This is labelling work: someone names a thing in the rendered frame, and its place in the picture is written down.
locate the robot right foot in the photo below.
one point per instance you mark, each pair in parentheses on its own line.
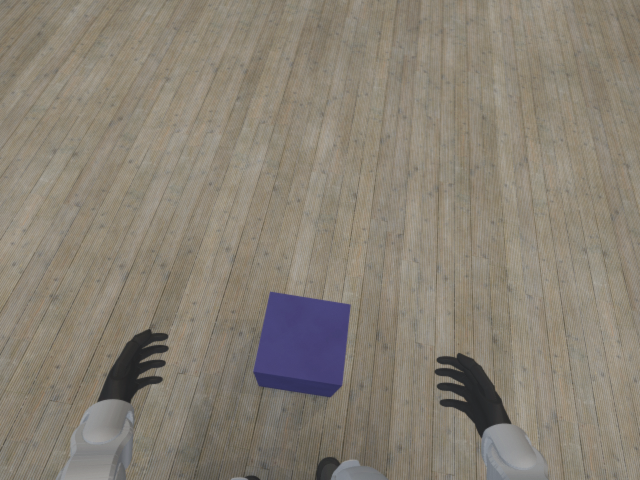
(326,468)

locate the robot right forearm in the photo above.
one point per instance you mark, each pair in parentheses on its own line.
(509,455)

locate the robot left hand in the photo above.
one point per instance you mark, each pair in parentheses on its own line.
(121,382)

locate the robot left forearm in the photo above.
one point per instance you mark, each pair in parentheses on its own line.
(101,446)

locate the robot right hand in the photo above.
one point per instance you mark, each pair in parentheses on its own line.
(484,406)

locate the carton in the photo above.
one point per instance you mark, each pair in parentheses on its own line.
(302,346)

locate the robot right shin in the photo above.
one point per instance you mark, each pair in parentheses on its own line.
(346,464)

